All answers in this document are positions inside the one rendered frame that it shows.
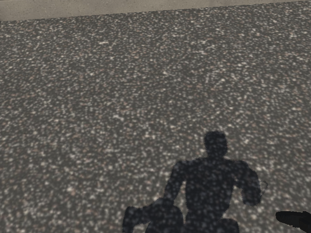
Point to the robot right hand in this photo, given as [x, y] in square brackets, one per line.
[296, 219]

